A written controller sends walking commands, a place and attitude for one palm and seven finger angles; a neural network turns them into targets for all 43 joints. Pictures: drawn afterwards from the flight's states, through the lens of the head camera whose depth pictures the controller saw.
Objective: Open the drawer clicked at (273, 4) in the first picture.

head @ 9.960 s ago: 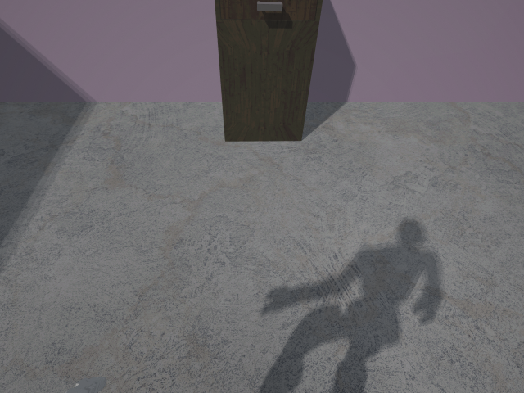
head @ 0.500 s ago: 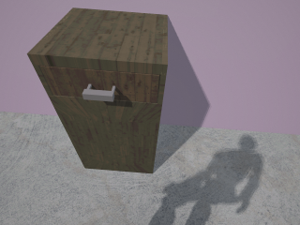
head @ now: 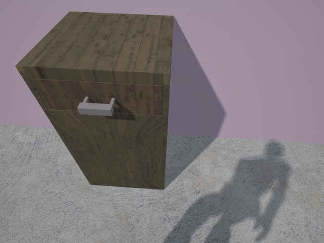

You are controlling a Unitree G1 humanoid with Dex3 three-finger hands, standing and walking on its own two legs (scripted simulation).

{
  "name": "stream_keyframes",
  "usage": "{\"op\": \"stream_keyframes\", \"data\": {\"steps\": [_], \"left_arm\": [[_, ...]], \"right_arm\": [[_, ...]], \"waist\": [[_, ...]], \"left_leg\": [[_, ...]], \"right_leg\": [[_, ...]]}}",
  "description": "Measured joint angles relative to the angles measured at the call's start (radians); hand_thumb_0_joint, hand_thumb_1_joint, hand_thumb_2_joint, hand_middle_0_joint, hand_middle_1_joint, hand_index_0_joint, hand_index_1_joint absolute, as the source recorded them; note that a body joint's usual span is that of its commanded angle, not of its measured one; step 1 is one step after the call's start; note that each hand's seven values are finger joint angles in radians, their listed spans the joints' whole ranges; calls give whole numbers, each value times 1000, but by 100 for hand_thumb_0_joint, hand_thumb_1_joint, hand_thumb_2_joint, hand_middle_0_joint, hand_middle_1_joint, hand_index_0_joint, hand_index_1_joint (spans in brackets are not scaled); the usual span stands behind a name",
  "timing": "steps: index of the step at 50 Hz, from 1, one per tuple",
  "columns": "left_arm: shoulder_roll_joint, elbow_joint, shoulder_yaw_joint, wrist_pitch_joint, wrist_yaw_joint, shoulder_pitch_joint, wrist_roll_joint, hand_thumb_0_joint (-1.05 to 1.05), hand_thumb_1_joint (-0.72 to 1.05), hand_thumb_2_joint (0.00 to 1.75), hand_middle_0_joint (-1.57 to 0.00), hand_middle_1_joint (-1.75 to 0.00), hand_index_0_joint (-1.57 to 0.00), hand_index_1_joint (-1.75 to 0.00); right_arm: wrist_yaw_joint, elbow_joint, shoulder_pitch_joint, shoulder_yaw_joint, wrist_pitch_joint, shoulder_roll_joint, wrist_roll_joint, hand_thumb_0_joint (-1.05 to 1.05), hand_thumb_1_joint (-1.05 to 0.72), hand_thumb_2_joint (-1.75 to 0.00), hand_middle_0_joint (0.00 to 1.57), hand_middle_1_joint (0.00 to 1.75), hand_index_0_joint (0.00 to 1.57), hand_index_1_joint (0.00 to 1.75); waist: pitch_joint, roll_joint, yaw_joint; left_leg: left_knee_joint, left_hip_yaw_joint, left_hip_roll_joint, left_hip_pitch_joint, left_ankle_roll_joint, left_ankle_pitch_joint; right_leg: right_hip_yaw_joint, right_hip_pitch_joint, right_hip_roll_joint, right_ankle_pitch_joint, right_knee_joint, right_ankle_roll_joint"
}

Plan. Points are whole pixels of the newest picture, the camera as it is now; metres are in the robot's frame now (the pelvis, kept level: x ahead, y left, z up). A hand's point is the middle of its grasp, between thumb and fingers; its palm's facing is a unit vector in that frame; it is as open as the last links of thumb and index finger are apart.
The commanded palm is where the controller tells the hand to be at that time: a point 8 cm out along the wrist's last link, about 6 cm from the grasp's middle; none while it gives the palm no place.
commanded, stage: come to a stop and stand still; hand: left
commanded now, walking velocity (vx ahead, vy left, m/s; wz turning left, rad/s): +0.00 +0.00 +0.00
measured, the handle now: (97, 104) +0.53 +0.26 +0.01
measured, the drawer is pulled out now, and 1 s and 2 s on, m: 0.00 0.00 0.00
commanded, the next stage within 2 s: look again from close up in 0.22 s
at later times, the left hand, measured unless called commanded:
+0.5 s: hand out of the picture -0.02 +0.18 -0.18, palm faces +0.03 -0.98 -0.18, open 7.3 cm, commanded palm none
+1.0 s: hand out of the picture +0.05 +0.26 -0.12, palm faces -0.03 -0.90 -0.43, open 7.3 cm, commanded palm +0.08 +0.27 -0.05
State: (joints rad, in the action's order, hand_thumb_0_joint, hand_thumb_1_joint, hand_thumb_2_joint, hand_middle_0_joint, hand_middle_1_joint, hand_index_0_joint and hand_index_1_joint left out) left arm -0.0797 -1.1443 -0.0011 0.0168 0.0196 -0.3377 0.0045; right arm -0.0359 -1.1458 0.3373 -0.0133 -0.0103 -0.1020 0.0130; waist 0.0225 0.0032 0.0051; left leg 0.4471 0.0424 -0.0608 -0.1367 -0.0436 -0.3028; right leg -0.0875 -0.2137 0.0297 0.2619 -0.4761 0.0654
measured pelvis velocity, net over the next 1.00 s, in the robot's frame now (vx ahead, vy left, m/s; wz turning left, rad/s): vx -0.03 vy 0.06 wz -0.02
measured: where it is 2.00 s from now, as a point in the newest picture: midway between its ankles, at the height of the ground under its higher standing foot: outside the picture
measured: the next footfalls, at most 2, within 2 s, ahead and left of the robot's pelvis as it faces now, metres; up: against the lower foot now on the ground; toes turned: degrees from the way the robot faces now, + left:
none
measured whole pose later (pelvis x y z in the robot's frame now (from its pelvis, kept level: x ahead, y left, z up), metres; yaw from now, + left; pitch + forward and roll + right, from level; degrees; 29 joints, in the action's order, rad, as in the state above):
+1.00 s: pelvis -0.03 +0.06 -0.01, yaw -1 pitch -1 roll +2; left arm -0.23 -0.38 -0.07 -0.10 0.18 -0.52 0.13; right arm -0.07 -0.94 0.42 -0.03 -0.20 -0.17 -0.04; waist -0.02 0.02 0.02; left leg 0.50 0.12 0.07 -0.22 0.07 -0.27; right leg -0.01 -0.33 -0.05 0.33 -0.63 0.02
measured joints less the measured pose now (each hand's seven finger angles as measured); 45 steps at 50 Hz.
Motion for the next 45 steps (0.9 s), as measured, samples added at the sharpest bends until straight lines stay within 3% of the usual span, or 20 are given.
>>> {"op": "stream_keyframes", "data": {"steps": [16,21,25,32,45], "left_arm": [[-44,6,13,1,14,32,1,2,92,90,-20,-30,-20,-30],[-25,34,2,25,36,33,11,1,92,90,-20,-30,-20,-30],[-34,37,1,0,30,28,8,1,91,90,-20,-30,-20,-30],[-59,47,1,-14,20,27,8,1,92,90,-20,-30,-20,-30],[-52,51,-8,-14,20,-2,11,0,91,90,-20,-30,-20,-30]], "right_arm": [[-6,2,-14,-1,-3,6,3,1,-91,-90,19,29,20,30],[2,57,-55,19,24,-43,-6,2,-93,-90,20,29,20,30],[8,86,-51,29,9,-62,-1,2,-93,-90,19,29,20,30],[14,90,-14,7,3,-42,8,1,-92,-90,19,29,20,30],[23,69,21,-11,2,-27,3,1,-91,-90,20,29,20,30]], "waist": [[-6,-11,-1],[30,-41,-7],[18,-36,-25],[-28,1,-12],[-18,-8,-6]], "left_leg": [[-26,-6,-8,28,-10,2],[173,-3,3,-87,43,-78],[106,3,27,-76,56,2],[74,30,61,-54,82,4],[25,50,104,-56,118,44]], "right_leg": [[-6,29,9,3,23,7],[0,2,14,-22,18,-5],[-3,-11,2,-1,-31,-18],[25,-3,-30,-18,-20,-47],[46,-24,-71,-41,-9,-82]]}}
